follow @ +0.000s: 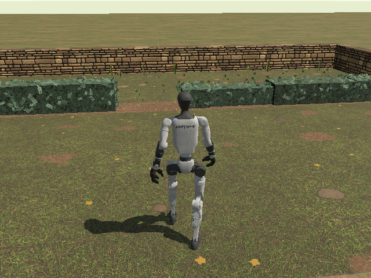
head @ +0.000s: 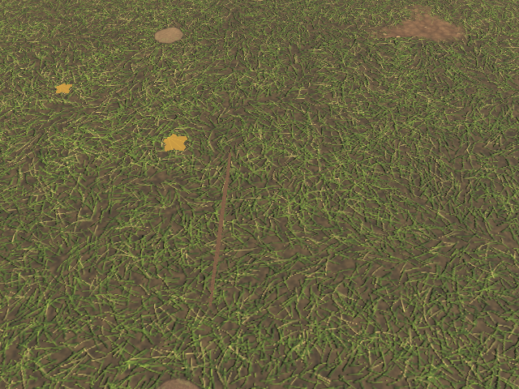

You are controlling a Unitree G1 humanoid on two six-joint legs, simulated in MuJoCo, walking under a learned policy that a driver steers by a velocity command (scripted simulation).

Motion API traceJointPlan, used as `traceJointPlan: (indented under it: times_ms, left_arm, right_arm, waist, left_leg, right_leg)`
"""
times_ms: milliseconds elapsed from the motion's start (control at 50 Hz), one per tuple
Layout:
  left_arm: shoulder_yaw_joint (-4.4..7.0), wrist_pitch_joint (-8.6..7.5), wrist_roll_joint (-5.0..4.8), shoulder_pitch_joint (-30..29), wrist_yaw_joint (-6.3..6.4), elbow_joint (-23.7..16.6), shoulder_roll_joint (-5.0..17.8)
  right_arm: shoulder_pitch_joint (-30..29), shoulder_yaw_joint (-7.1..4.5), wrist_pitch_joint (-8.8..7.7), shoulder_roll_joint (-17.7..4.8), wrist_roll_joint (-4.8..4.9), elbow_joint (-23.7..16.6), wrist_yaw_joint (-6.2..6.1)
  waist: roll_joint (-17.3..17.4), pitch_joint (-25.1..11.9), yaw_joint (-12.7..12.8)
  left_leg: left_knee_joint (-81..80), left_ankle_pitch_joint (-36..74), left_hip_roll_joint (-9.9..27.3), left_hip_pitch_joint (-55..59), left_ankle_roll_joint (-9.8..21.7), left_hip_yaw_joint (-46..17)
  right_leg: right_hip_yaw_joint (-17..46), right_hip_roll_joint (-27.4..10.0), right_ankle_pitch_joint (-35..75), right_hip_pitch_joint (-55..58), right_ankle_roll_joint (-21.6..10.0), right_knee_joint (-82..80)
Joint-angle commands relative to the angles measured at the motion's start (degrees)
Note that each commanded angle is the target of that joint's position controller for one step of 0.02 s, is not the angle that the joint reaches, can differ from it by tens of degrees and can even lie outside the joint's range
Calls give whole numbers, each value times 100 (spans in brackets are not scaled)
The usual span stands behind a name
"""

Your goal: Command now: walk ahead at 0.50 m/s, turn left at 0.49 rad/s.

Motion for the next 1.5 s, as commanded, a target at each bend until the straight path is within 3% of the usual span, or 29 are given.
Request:
traceJointPlan:
  times_ms: [20, 60, 80, 100, 120, 140, 160, 200, 280, 440, 540, 560, 580, 600, 620, 660, 740, 800, 960, 980, 1000, 1020, 1060, 1120, 1220, 1280, 1300, 1340, 1500]
  left_arm:
    - [243, 103, -41, -85, 104, -287, 1155]
    - [255, 184, -43, -260, 149, -390, 1251]
    - [192, 123, 43, -189, 148, -533, 1116]
    - [-58, -85, 106, 178, -5, -779, 311]
    - [38, -365, -91, -396, -124, -893, 770]
    - [72, -475, -270, -849, -160, -1064, 929]
    - [67, -505, -214, -950, -121, -1059, 853]
    - [156, -370, -7, -871, -46, -1021, 919]
    - [128, -154, 100, -1180, 8, -1231, 703]
    - [39, -236, -30, -2477, -128, -1713, 708]
    - [217, -418, -2, -1408, -172, -1501, 1157]
    - [305, -429, 85, -503, -131, -1393, 1461]
    - [414, -334, 131, 65, -131, -1204, 1901]
    - [311, -295, -8, -44, -166, -1264, 1391]
    - [205, -257, -27, -319, -148, -1374, 1008]
    - [98, -187, 74, -799, -159, -1361, 779]
    - [68, -232, 88, -912, -185, -1155, 795]
    - [129, -140, 16, -1007, -124, -1052, 1051]
    - [96, 73, -165, -736, -87, -689, 1197]
    - [44, 45, -94, -494, -97, -626, 1051]
    - [-72, -23, 119, -220, -130, -700, 768]
    - [-223, 6, 125, 166, -156, -605, 456]
    - [-103, 220, -57, -397, -128, -682, 920]
    - [-50, 487, 20, -418, 38, -596, 925]
    - [-124, 515, 79, -237, 45, -357, 585]
    - [-63, 514, 164, -589, 49, -518, 1124]
    - [-47, 503, 105, -803, 40, -442, 1112]
    - [-135, 396, 150, -972, 31, -432, 795]
    - [-181, 301, 57, -651, 50, -151, 757]
  right_arm:
    - [-357, -133, -44, -566, 4, -596, 121]
    - [1089, -402, -12, -1065, 38, -307, 68]
    - [1959, -581, 37, -1596, 8, -157, -73]
    - [1751, -586, 9, -1845, 60, -305, -97]
    - [1945, -440, -5, -1452, -33, -299, -106]
    - [1732, -372, -60, -1157, -79, -332, -135]
    - [1307, -335, -128, -1024, -52, -397, -121]
    - [842, -250, -182, -792, -90, -551, -158]
    - [1014, -304, -188, -1079, -49, -579, -289]
    - [1643, -327, -59, -1111, 29, -415, -365]
    - [1541, -255, -1, -902, -37, -546, -419]
    - [1518, -134, -31, -581, -100, -660, -388]
    - [2334, -45, -82, -304, 75, -810, -375]
    - [2328, -131, -79, -913, 144, -704, -400]
    - [1755, -227, -47, -1258, 100, -770, -402]
    - [1230, -236, -30, -1083, -53, -898, -410]
    - [1378, -168, 46, -612, -44, -998, -396]
    - [1147, -52, 83, -426, -98, -1094, -355]
    - [700, -120, 58, -744, -180, -1145, -238]
    - [880, -203, 61, -1028, -215, -1106, -292]
    - [1135, -265, 96, -1426, -337, -1153, -356]
    - [1144, -134, 160, -1056, -352, -1122, -364]
    - [986, -8, 180, -660, -226, -990, -273]
    - [188, -76, 183, -910, -246, -1004, -292]
    - [-65, -16, 225, -638, -212, -788, -344]
    - [425, 27, 220, -503, -261, -517, -319]
    - [434, 34, 232, -426, -255, -498, -345]
    - [317, -25, 242, -582, -220, -390, -416]
    - [529, -52, 226, -566, -166, 152, -426]
  waist:
    - [-658, 40, -312]
    - [-663, -724, -1106]
    - [81, -1337, -1351]
    - [1332, -1913, -738]
    - [656, -2192, -1066]
    - [383, -1525, -1046]
    - [-262, -886, -734]
    - [-297, -556, -349]
    - [-97, -250, -273]
    - [313, -119, -789]
    - [522, -612, -142]
    - [1, -1345, 246]
    - [-1914, -2051, -80]
    - [-1590, -1747, 17]
    - [-1040, -1011, 163]
    - [-566, -202, -17]
    - [-749, -231, -404]
    - [-758, -538, -408]
    - [-694, -627, -415]
    - [-425, -791, -435]
    - [374, -1379, -323]
    - [1118, -1921, -317]
    - [651, -1359, -450]
    - [543, -770, -129]
    - [569, -796, 20]
    - [-285, -209, -350]
    - [-894, -21, -461]
    - [-845, 80, -412]
    - [-310, -235, -260]
  left_leg:
    - [3, -919, -370, 271, 254, 490]
    - [-392, -905, -773, 2336, 608, 530]
    - [-500, -763, 111, 4167, 992, -973]
    - [-1363, -1666, 1498, 5988, 2163, -4379]
    - [-1851, -1803, 1485, 6176, 1965, -4692]
    - [-1853, -1458, 1303, 5634, 1691, -3783]
    - [-1917, -744, 1045, 4628, 1522, -3065]
    - [-2103, 56, 724, 3391, 1369, -2414]
    - [-2360, 390, 462, 2476, 1310, -1900]
    - [-1895, -782, 208, 2428, 765, -2033]
    - [-478, -307, 69, 2709, 460, -2443]
    - [1045, -872, -282, 2000, 237, -1948]
    - [2798, -3400, -1055, -5, -173, -1159]
    - [3623, -3496, -548, -792, -239, -1223]
    - [3859, -2953, -347, -989, -272, -1148]
    - [3544, -2273, -83, -632, -339, -973]
    - [2544, -2311, -50, 97, -517, -691]
    - [1348, -1387, -26, 593, -594, -452]
    - [-1097, -10, -376, 2147, -157, -141]
    - [-1276, 1276, -96, 2851, 29, -430]
    - [-718, 3698, 951, 4156, 513, -1392]
    - [-795, 3913, 1806, 4641, 1410, -2323]
    - [-1235, 1925, 1424, 3943, 1231, -2246]
    - [-1710, 570, 1038, 2449, 839, -1709]
    - [-1693, -1022, 547, 1706, 540, -1045]
    - [-1419, -2698, -62, 1502, -195, -712]
    - [-1269, -2202, -304, 2057, -357, -386]
    - [-968, -1526, -269, 2593, -350, -363]
    - [-877, -305, -185, 2674, -304, -390]
  right_leg:
    - [161, -1855, 6127, 224, -567, 930]
    - [16, -1604, 6564, -395, -332, 2958]
    - [0, -1285, 4440, -1920, -81, 4824]
    - [742, 143, -891, -4457, 292, 6929]
    - [1933, -66, -1028, -5088, 71, 7240]
    - [1911, -345, -612, -5362, -80, 7004]
    - [1855, -606, -212, -5168, -95, 6391]
    - [1843, -881, 87, -4371, 14, 5605]
    - [1624, -821, 730, -4199, 377, 4292]
    - [1686, -282, 2494, -3482, 361, 1779]
    - [1711, -351, 1735, -1866, -123, 1220]
    - [2540, -1260, 1408, -395, -498, 1353]
    - [5122, -2568, 233, 1435, -1476, 895]
    - [5743, -2687, -1084, 1314, -1444, 596]
    - [4870, -2412, -1010, 634, -1163, 499]
    - [3620, -1910, 724, -718, -995, 310]
    - [2215, -1601, 4427, -1448, -1131, 333]
    - [1618, -1493, 5025, -1521, -1152, 300]
    - [1461, -1339, 3840, -1335, -667, 1229]
    - [1319, -1060, 3395, -1599, -399, 1710]
    - [1048, -668, 1562, -2470, -63, 2696]
    - [1213, -422, -1312, -3129, 226, 3625]
    - [1537, -593, -1911, -3577, 378, 4210]
    - [1517, -715, -1042, -3001, 517, 3825]
    - [1162, -476, 834, -1632, 376, 2098]
    - [1680, -1004, 872, -1832, -70, 1258]
    - [1740, -940, -471, -2698, -223, 989]
    - [1705, -829, -653, -3080, -41, 742]
    - [1457, -625, 972, -2228, 11, 1190]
